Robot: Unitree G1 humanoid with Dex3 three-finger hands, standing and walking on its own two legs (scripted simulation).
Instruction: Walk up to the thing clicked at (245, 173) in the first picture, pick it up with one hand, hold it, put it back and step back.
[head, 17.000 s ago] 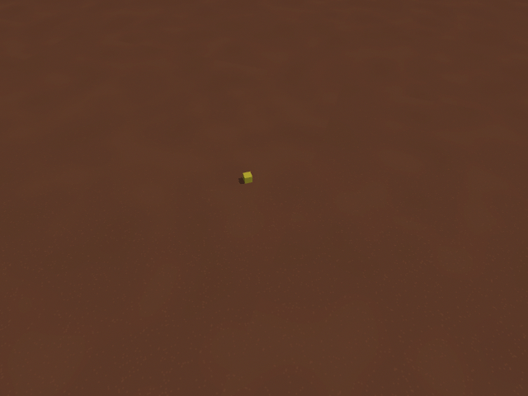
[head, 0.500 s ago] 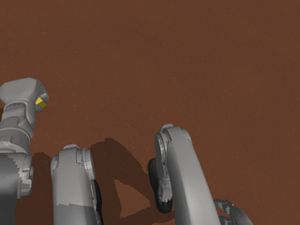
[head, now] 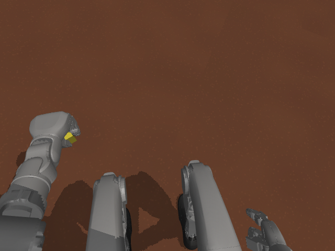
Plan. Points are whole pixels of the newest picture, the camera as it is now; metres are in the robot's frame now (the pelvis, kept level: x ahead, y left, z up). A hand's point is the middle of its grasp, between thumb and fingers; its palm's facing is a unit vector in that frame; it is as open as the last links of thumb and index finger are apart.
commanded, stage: lift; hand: left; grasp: from above
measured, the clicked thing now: (64, 136) +0.43 +0.24 -0.16
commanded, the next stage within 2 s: hold in 0.90 s
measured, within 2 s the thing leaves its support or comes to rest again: neither
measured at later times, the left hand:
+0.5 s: hand (22, 124) +0.37 +0.22 +0.08, palm faces -0.46 -0.11 -0.88, open 5.0 cm
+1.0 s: hand out of the picture +0.39 +0.21 +0.17, palm faces -0.45 -0.11 -0.88, open 5.0 cm
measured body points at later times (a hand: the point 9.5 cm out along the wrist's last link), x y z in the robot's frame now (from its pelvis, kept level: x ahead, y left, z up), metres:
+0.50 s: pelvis +0.03 +0.00 +0.18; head +0.12 +0.00 +0.62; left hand +0.39 +0.22 +0.13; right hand +0.12 -0.27 +0.05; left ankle +0.08 +0.12 -0.44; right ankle +0.10 -0.14 -0.44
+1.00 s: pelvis +0.07 -0.01 +0.26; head +0.12 -0.01 +0.71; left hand +0.41 +0.21 +0.23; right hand +0.14 -0.27 +0.13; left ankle +0.08 +0.12 -0.44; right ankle +0.10 -0.14 -0.44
